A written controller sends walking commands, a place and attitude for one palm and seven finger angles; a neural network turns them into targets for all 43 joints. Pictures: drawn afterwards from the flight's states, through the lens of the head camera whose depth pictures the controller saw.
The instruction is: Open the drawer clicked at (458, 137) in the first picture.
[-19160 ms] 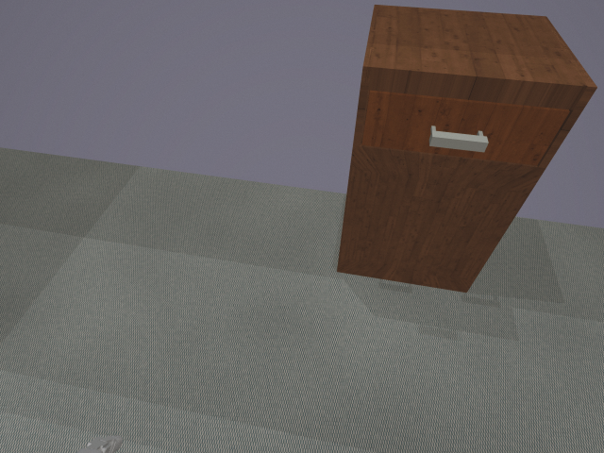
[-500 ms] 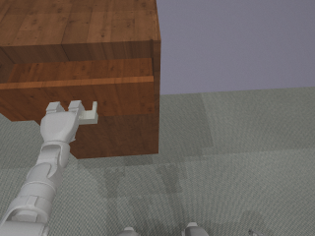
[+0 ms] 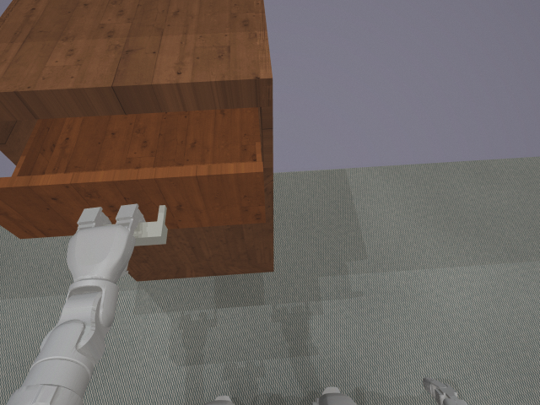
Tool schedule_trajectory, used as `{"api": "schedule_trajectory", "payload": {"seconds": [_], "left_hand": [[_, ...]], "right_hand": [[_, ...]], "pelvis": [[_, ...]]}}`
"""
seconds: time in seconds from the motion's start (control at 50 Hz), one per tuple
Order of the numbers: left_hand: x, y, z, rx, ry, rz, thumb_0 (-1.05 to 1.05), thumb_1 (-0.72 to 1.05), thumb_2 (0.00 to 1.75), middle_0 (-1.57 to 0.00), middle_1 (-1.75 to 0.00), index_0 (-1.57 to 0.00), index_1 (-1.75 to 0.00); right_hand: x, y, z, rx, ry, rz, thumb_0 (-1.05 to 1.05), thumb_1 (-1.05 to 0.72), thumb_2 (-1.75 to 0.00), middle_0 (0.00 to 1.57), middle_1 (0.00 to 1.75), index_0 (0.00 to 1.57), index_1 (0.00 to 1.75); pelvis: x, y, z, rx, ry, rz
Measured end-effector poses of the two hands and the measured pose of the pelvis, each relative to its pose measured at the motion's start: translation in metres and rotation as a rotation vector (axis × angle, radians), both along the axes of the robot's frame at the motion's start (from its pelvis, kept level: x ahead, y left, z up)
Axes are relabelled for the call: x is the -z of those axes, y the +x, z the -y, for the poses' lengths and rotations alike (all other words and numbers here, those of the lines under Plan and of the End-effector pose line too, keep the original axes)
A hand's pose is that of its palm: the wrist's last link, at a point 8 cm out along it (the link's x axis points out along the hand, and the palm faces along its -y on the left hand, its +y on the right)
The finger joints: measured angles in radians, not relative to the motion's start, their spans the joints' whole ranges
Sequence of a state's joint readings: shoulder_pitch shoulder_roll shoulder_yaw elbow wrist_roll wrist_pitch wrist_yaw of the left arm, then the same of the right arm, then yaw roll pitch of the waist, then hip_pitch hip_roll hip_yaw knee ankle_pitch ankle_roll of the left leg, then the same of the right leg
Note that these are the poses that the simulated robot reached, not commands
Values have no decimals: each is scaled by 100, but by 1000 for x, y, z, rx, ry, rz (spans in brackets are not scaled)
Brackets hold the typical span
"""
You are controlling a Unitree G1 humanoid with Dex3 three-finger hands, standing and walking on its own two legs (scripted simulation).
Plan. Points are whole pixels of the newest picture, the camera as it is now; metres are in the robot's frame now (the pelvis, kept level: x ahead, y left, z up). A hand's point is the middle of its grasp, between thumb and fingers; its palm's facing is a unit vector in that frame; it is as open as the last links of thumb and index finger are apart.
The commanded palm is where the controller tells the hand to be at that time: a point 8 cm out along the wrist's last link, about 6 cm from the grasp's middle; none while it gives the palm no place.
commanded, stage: pull the drawer open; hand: left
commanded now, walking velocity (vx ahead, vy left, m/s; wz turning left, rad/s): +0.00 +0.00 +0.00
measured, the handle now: (125, 223) +0.40 +0.25 -0.01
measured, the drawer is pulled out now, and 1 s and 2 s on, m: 0.14 0.27 0.30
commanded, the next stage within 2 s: open the thumb to release the handle in 1.46 s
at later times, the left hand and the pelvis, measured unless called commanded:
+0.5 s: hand (111, 308) +0.26 +0.25 -0.03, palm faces -0.03 -0.03 -1.00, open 6.4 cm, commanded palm +0.23 +0.25 +0.02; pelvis +0.00 +0.00 +0.00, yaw +1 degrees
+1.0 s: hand (104, 346) +0.21 +0.24 -0.03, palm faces -0.04 -0.03 -1.00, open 6.4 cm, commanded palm +0.17 +0.24 +0.02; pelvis +0.00 -0.01 +0.00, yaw +1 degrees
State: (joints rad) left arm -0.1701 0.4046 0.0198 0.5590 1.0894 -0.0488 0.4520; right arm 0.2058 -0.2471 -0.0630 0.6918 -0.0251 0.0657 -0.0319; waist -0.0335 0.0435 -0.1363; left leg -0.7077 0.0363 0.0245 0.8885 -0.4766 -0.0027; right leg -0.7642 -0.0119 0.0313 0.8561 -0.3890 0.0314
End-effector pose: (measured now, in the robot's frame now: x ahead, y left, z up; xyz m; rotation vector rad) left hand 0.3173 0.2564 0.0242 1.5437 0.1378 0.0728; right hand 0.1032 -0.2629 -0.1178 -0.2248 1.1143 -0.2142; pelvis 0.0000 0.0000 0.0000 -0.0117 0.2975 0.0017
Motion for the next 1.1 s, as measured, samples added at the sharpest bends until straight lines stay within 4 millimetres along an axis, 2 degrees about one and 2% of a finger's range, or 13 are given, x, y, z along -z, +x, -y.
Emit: {"api": "schedule_trajectory", "payload": {"seconds": [0.2, 0.54, 0.7, 1.1], "left_hand": [[1, -30, 2, -3, -7, 10, 1, 63, 80, -25, -129, -32, -130], [0, -79, 10, -46, -6, 10, 2, 61, 80, -26, -128, -35, -132], [0, -97, 12, -61, -3, 12, 3, 61, 81, -26, -128, -36, -133], [-1, -138, 16, -71, -7, -3, 3, 62, 78, -26, -128, -36, -133]], "right_hand": [[-6, 13, 0, -20, -2, 58, 1, -90, -90, 20, 30, 20, 30], [-13, 51, -12, -96, 29, 168, 1, -90, -90, 20, 30, 20, 30], [-13, 65, -15, -135, 33, 198, 1, -90, -90, 20, 30, 20, 30], [-14, 76, -11, -154, 33, 234, 1, -90, -90, 20, 30, 20, 30]], "pelvis": [[-1, 0, 1, -1, 1, 20], [0, 0, 6, -13, 4, 52], [1, -2, 10, -21, 7, 62], [7, 1, 14, -10, 12, 60]]}}
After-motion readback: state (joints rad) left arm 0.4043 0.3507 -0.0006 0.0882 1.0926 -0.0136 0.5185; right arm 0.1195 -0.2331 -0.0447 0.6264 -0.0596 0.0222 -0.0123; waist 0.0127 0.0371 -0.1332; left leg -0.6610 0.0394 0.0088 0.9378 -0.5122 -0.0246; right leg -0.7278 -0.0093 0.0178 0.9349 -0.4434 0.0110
